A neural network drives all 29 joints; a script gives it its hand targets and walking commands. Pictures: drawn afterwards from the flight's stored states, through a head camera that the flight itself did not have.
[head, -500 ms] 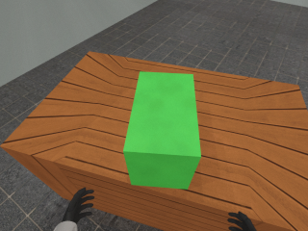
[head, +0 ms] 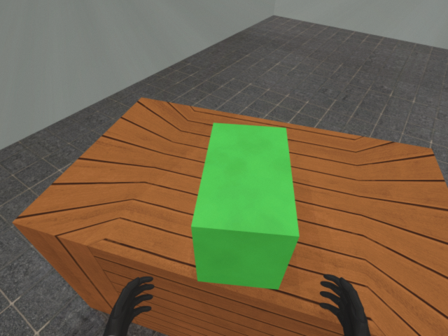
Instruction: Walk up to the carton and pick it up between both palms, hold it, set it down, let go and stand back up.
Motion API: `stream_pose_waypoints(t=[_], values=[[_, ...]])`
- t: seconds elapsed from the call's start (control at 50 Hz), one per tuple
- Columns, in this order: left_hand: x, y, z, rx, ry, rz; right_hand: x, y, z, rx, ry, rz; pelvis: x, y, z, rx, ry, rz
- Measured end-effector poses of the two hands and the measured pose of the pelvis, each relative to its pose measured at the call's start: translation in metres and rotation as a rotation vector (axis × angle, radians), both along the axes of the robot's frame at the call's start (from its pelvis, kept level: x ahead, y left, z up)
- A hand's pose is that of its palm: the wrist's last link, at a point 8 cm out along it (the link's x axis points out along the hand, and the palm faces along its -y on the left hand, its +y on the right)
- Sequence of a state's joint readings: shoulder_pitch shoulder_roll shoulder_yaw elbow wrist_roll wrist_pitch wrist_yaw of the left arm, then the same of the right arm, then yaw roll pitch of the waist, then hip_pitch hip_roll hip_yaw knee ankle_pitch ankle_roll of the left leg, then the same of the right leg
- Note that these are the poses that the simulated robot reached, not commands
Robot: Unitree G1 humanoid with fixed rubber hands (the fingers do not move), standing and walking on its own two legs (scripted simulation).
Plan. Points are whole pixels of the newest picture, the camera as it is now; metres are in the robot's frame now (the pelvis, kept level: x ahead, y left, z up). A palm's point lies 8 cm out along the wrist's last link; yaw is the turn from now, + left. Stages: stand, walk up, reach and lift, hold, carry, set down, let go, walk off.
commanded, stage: reach and lift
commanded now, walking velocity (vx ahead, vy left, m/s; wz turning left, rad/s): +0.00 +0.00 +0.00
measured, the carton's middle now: (243, 201) +0.42 +0.00 -0.03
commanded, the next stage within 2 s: none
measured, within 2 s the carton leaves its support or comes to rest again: neither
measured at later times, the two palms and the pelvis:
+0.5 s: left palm (133, 291) +0.20 +0.20 -0.02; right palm (350, 306) +0.19 -0.18 -0.02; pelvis +0.00 +0.00 +0.00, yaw +0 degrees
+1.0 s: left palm (135, 237) +0.27 +0.20 +0.05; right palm (350, 252) +0.26 -0.18 +0.04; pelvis +0.02 +0.00 +0.00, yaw +0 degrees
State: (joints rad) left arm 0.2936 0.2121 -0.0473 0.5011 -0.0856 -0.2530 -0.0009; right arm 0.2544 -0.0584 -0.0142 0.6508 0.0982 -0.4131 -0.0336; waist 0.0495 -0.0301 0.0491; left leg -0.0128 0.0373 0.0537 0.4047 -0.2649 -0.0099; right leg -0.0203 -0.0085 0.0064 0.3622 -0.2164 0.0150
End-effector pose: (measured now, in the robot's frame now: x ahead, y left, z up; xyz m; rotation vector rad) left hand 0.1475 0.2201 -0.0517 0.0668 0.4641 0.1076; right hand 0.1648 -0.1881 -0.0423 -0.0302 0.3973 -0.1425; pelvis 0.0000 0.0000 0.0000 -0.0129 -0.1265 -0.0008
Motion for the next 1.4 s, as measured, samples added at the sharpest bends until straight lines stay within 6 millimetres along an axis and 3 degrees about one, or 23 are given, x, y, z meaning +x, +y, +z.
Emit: stream_pose_waypoints(t=[0.16, 0.34, 0.56, 0.9, 1.4], values=[[0.0, -0.003, 0.012, -0.009, -0.086, -0.021, -0.002, 0.005, 0.003, 0.027, -0.052, -0.029, -0.001, -0.001, -0.001, -0.003, -0.004, 0.011], [0.019, -0.012, 0.018, -0.028, -0.154, -0.035, 0.002, 0.006, 0.01, 0.023, -0.1, -0.032, -0.006, -0.004, -0.003, 0.001, 0.004, 0.011], [0.059, -0.017, 0.038, -0.037, -0.172, -0.036, 0.038, 0.009, 0.033, 0.019, -0.137, -0.029, 0.001, -0.004, -0.001, 0.004, 0.008, 0.002], [0.101, -0.015, 0.084, -0.045, -0.169, -0.048, 0.084, 0.008, 0.07, 0.045, -0.183, -0.05, 0.016, 0.0, 0.002, -0.003, 0.017, 0.007], [0.174, -0.022, 0.139, -0.063, -0.176, -0.05, 0.141, 0.004, 0.123, 0.059, -0.202, -0.035, 0.001, -0.006, 0.004, 0.0, 0.066, -0.006]])
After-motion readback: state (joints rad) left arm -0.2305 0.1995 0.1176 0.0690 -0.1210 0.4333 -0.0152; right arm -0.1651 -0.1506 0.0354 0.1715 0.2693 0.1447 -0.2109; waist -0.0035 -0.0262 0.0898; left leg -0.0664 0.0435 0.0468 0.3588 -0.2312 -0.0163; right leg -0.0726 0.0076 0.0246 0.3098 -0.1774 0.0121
